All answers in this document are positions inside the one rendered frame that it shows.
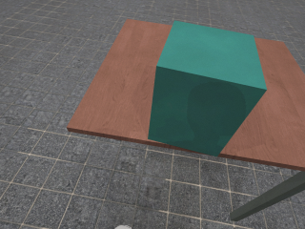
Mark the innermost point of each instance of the table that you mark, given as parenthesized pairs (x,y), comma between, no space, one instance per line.
(118,105)

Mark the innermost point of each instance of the carton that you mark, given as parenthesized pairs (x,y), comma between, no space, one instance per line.
(207,81)

